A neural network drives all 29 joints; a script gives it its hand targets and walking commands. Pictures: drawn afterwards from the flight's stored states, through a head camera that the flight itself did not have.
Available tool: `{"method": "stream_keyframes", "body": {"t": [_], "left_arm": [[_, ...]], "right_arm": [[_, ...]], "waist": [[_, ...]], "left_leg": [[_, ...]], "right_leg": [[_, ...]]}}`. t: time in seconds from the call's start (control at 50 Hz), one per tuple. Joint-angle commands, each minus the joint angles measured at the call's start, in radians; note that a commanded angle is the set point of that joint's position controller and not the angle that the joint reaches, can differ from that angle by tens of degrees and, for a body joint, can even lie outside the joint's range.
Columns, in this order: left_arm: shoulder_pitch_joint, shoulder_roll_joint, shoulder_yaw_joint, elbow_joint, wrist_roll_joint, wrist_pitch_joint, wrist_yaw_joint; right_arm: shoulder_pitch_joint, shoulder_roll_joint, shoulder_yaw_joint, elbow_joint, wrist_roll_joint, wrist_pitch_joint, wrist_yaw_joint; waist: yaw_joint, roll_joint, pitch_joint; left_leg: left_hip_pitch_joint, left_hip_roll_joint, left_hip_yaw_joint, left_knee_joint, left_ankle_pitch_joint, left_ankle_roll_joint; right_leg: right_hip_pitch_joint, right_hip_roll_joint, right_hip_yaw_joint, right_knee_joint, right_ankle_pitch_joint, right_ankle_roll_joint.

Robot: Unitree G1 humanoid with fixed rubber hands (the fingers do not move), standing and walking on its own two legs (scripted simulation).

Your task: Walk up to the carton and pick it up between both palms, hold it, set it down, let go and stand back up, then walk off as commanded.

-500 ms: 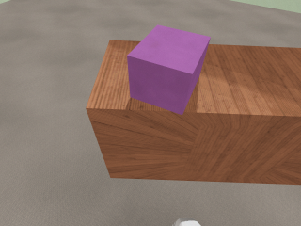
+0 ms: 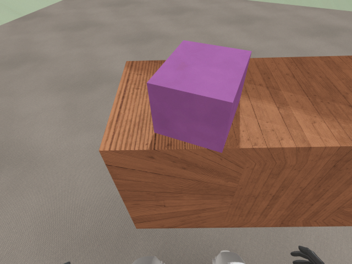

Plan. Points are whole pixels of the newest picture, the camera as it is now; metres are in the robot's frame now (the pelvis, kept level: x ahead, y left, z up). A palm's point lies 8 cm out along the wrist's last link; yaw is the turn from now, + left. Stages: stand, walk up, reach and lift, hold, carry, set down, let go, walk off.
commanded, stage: walk up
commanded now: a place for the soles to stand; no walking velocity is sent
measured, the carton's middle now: (201, 93) +0.58 -0.06 +0.06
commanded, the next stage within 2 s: none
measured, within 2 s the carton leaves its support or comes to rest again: neither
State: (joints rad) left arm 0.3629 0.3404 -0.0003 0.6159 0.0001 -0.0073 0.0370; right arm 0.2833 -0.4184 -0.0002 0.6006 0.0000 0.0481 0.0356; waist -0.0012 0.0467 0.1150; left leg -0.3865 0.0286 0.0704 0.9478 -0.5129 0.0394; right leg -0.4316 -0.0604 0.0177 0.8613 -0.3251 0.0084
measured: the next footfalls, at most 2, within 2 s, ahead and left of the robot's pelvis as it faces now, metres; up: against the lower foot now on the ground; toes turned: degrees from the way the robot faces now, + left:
right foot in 0.28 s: +0.15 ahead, -0.17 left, +0.00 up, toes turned -4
left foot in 1.48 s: +0.23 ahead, +0.09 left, +0.00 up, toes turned +1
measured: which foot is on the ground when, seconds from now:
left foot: down 0.00-1.00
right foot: down 0.00-0.04, up 0.06-0.26, down 0.28-1.00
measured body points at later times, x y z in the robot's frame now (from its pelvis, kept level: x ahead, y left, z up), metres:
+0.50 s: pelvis +0.03 +0.00 +0.01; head +0.05 +0.00 +0.46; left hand +0.13 +0.29 -0.09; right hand +0.13 -0.29 -0.08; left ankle +0.05 +0.10 -0.69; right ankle +0.07 -0.15 -0.69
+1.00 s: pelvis +0.03 +0.00 +0.02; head +0.05 +0.00 +0.47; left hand +0.14 +0.28 -0.08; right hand +0.16 -0.29 -0.07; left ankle +0.05 +0.10 -0.69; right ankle +0.07 -0.15 -0.69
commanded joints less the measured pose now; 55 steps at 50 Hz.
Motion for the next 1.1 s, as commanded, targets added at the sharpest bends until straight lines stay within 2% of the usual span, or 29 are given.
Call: {"method": "stream_keyframes", "body": {"t": [0.0, 0.02, 0.04, 0.06, 0.1, 0.16, 0.22, 0.26, 0.3, 0.32, 0.34, 0.38, 0.4, 0.44, 0.5, 0.54, 0.62, 0.64, 0.66, 0.76, 0.8, 0.86, 0.9, 0.94, 0.98, 1.0, 1.02, 1.06, 1.08], "left_arm": [[-0.143, 0.227, 0.067, -0.108, 0.002, -0.006, 0.006], [-0.142, 0.257, 0.091, -0.108, -0.008, -0.004, 0.016], [-0.166, 0.303, 0.099, -0.109, -0.003, 0.003, 0.02], [-0.097, 0.269, 0.094, -0.085, -0.014, 0.007, 0.016], [-0.033, 0.272, 0.1, -0.049, -0.011, -0.001, 0.004], [-0.061, 0.251, 0.09, -0.027, 0.008, -0.009, 0.011], [-0.056, 0.261, 0.077, -0.012, 0.01, -0.006, 0.017], [-0.005, 0.26, 0.081, 0.009, 0.01, -0.009, 0.014], [-0.05, 0.315, 0.099, -0.021, 0.025, -0.008, 0.019], [-0.076, 0.318, 0.105, -0.03, 0.017, -0.013, 0.012], [-0.086, 0.321, 0.099, -0.034, 0.015, -0.009, 0.008], [-0.143, 0.281, 0.097, -0.039, 0.007, -0.004, 0.004], [-0.129, 0.24, 0.085, -0.037, 0.0, -0.001, 0.005], [-0.06, 0.241, 0.092, -0.028, 0.005, 0.007, 0.003], [-0.047, 0.296, 0.095, -0.022, 0.019, -0.014, 0.0], [-0.112, 0.321, 0.097, -0.011, 0.018, -0.019, 0.001], [-0.132, 0.27, 0.089, -0.032, 0.009, -0.021, -0.005], [-0.108, 0.278, 0.089, -0.022, 0.006, -0.015, -0.004], [-0.104, 0.279, 0.089, -0.023, 0.002, -0.016, -0.005], [-0.11, 0.295, 0.086, -0.016, 0.006, -0.022, -0.004], [-0.121, 0.284, 0.078, -0.014, -0.003, -0.025, -0.008], [-0.1, 0.257, 0.081, -0.023, -0.003, -0.021, -0.006], [-0.106, 0.262, 0.079, -0.006, -0.001, -0.008, -0.002], [-0.082, 0.294, 0.09, -0.011, 0.008, -0.016, -0.007], [-0.11, 0.273, 0.089, -0.019, 0.001, -0.013, -0.008], [-0.058, 0.289, 0.108, -0.05, 0.028, -0.009, -0.027], [-0.059, 0.259, 0.117, -0.059, 0.021, -0.011, -0.033], [-0.11, 0.294, 0.133, -0.108, 0.028, -0.009, -0.049], [-0.102, 0.293, 0.136, -0.136, 0.029, -0.016, -0.05]], "right_arm": [[0.196, -0.236, -0.123, -0.026, -0.017, -0.044, -0.01], [0.103, -0.299, -0.129, -0.073, -0.016, -0.061, -0.021], [0.045, -0.262, -0.12, -0.07, -0.022, -0.072, -0.038], [-0.025, -0.277, -0.113, -0.077, -0.027, -0.082, -0.046], [-0.002, -0.226, -0.112, -0.079, -0.022, -0.088, -0.048], [0.062, -0.205, -0.103, -0.094, -0.02, -0.094, -0.05], [0.063, -0.208, -0.094, -0.086, -0.022, -0.077, -0.052], [-0.029, -0.205, -0.093, -0.105, -0.017, -0.066, -0.046], [-0.008, -0.184, -0.088, -0.098, 0.0, -0.066, -0.04], [-0.01, -0.186, -0.091, -0.101, -0.01, -0.061, -0.045], [0.006, -0.204, -0.093, -0.086, -0.001, -0.058, -0.045], [-0.018, -0.188, -0.095, -0.085, -0.013, -0.055, -0.038], [-0.005, -0.228, -0.099, -0.07, -0.018, -0.061, -0.037], [-0.053, -0.252, -0.101, -0.067, -0.023, -0.067, -0.03], [-0.105, -0.194, -0.096, -0.081, -0.001, -0.064, -0.028], [-0.088, -0.183, -0.1, -0.061, 0.006, -0.05, -0.021], [-0.074, -0.21, -0.099, -0.051, -0.006, -0.063, -0.022], [-0.094, -0.219, -0.096, -0.033, -0.008, -0.069, -0.02], [-0.12, -0.196, -0.1, -0.034, -0.005, -0.061, -0.021], [-0.107, -0.201, -0.094, -0.035, 0.012, -0.057, -0.021], [-0.099, -0.197, -0.098, -0.023, 0.002, -0.059, -0.02], [-0.117, -0.202, -0.094, -0.043, -0.007, -0.065, -0.02], [-0.133, -0.223, -0.092, -0.039, -0.008, -0.067, -0.02], [-0.121, -0.205, -0.089, -0.049, 0.003, -0.07, -0.015], [-0.142, -0.196, -0.094, -0.052, -0.003, -0.062, -0.016], [0.016, -0.256, -0.131, -0.055, -0.009, -0.073, -0.01], [0.045, -0.279, -0.14, -0.044, -0.025, -0.071, -0.007], [0.061, -0.29, -0.147, -0.047, -0.046, -0.078, -0.012], [0.084, -0.285, -0.152, -0.056, -0.051, -0.082, -0.017]], "waist": [[-0.091, 0.04, -0.026], [-0.074, 0.066, 0.016], [-0.065, 0.012, 0.079], [-0.008, 0.036, 0.112], [-0.023, 0.085, 0.006], [-0.04, 0.06, -0.133], [-0.033, 0.081, -0.155], [0.02, 0.13, -0.151], [0.006, -0.047, -0.18], [-0.001, -0.066, -0.163], [-0.022, -0.068, -0.129], [-0.039, -0.014, -0.108], [-0.029, 0.054, -0.124], [0.031, 0.052, -0.053], [0.018, -0.08, -0.113], [-0.006, -0.139, -0.109], [-0.011, -0.089, -0.107], [-0.014, -0.013, -0.138], [0.006, -0.075, -0.087], [-0.016, -0.083, -0.115], [-0.008, -0.016, -0.099], [0.002, -0.054, -0.109], [0.013, 0.029, -0.089], [0.004, -0.031, -0.114], [-0.007, 0.03, -0.094], [-0.041, 0.036, -0.158], [-0.062, 0.116, -0.087], [-0.063, 0.097, 0.067], [-0.066, 0.043, 0.065]], "left_leg": [[0.337, 0.179, -0.375, -0.51, -0.046, 0.072], [0.057, 0.388, -0.694, -0.738, -0.319, 0.063], [-0.068, 0.374, -0.687, -0.77, -0.401, 0.039], [-0.092, 0.33, -0.577, -0.737, -0.345, 0.051], [0.116, 0.269, -0.44, -0.658, -0.038, -0.022], [0.34, 0.254, -0.3, -0.434, 0.822, 0.033], [0.328, 0.262, -0.272, -0.378, 0.971, 0.062], [0.164, 0.234, -0.191, -0.335, 0.861, 0.065], [0.037, 0.169, -0.136, -0.286, 0.471, -0.021], [0.073, 0.115, -0.107, -0.262, 0.331, -0.06], [0.126, 0.103, -0.121, -0.279, 0.235, -0.045], [0.214, 0.161, -0.18, -0.47, 0.064, 0.014], [0.165, 0.253, -0.274, -0.556, 0.063, 0.06], [0.061, 0.29, -0.274, -0.548, 0.074, 0.111], [0.071, 0.134, -0.077, -0.354, 0.148, 0.015], [0.114, 0.053, -0.077, -0.302, 0.097, -0.02], [0.143, 0.189, -0.175, -0.462, 0.081, 0.05], [0.146, 0.193, -0.147, -0.459, 0.106, 0.052], [0.09, 0.174, -0.129, -0.446, 0.134, 0.049], [0.181, 0.121, -0.091, -0.374, 0.188, 0.015], [0.165, 0.137, -0.106, -0.394, 0.202, 0.025], [0.136, 0.202, -0.141, -0.454, 0.22, 0.073], [0.074, 0.227, -0.158, -0.499, 0.185, 0.081], [0.06, 0.202, -0.136, -0.481, 0.136, 0.059], [0.102, 0.145, -0.07, -0.459, 0.08, 0.033], [0.248, 0.182, -0.18, -0.485, -0.28, 0.094], [0.269, 0.271, -0.276, -0.61, -0.47, 0.143], [0.26, 0.411, -0.513, -0.733, -0.494, 0.221], [0.3, 0.44, -0.526, -0.747, -0.437, 0.244]], "right_leg": [[-0.41, -0.051, 0.097, -0.092, -0.378, -0.058], [-0.287, 0.035, 0.063, 0.137, -0.268, -0.005], [-0.21, 0.04, 0.145, 0.191, -0.21, 0.005], [-0.175, 0.046, 0.164, 0.209, -0.165, -0.007], [-0.193, 0.049, 0.134, 0.161, -0.137, 0.001], [-0.169, 0.025, 0.07, 0.12, -0.201, 0.01], [-0.063, 0.009, 0.014, 0.014, -0.191, -0.001], [0.166, 0.005, 0.004, -0.215, 0.07, -0.01], [0.284, -0.071, 0.158, -0.241, 0.343, -0.046], [0.183, -0.13, 0.285, -0.234, 0.316, -0.118], [0.09, -0.125, 0.264, -0.251, 0.266, -0.132], [-0.04, -0.046, 0.175, -0.211, 0.019, -0.073], [0.036, 0.023, 0.053, -0.109, -0.001, -0.039], [0.084, 0.025, 0.04, -0.097, -0.063, -0.035], [0.169, -0.039, 0.158, -0.287, 0.233, -0.067], [0.092, -0.13, 0.313, -0.346, 0.187, -0.125], [0.071, -0.021, 0.145, -0.249, 0.131, -0.063], [0.121, -0.009, 0.108, -0.239, 0.151, -0.051], [0.14, -0.022, 0.13, -0.265, 0.157, -0.05], [0.077, -0.064, 0.216, -0.307, 0.201, -0.071], [0.084, -0.056, 0.197, -0.282, 0.207, -0.069], [0.118, -0.01, 0.095, -0.213, 0.187, -0.047], [0.181, 0.006, 0.056, -0.204, 0.158, -0.036], [0.206, 0.004, 0.079, -0.236, 0.169, -0.04], [0.138, -0.03, 0.114, -0.278, 0.188, -0.048], [0.021, 0.019, 0.098, -0.18, -0.213, -0.082], [-0.1, 0.045, 0.015, -0.118, -0.294, -0.069], [-0.269, 0.023, 0.005, 0.059, -0.249, -0.02], [-0.318, 0.011, 0.028, 0.104, -0.266, -0.025]]}}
